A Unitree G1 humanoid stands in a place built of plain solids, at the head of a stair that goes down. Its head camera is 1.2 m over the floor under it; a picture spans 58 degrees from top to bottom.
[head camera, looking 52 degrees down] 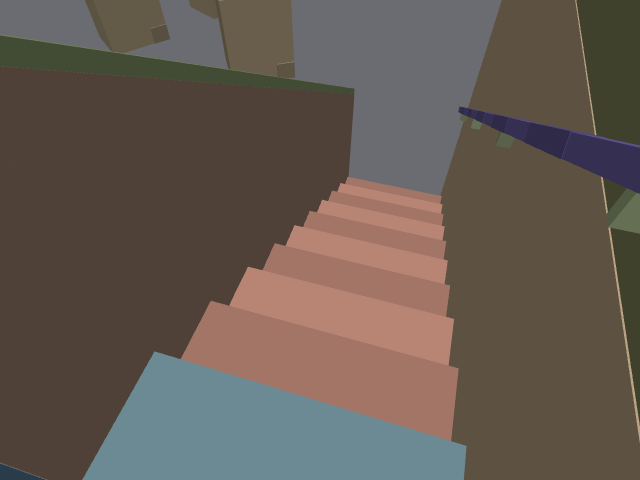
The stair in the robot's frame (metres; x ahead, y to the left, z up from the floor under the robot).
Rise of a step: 0.19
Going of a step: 0.29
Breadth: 0.90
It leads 17 degrees to the right of straight ahead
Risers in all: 10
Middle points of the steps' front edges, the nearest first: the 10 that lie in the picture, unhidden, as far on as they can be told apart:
0.39 0.05 0.00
0.68 -0.03 -0.19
0.96 -0.11 -0.38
1.24 -0.20 -0.57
1.51 -0.28 -0.76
1.79 -0.36 -0.95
2.07 -0.45 -1.14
2.36 -0.53 -1.33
2.64 -0.61 -1.52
2.92 -0.70 -1.71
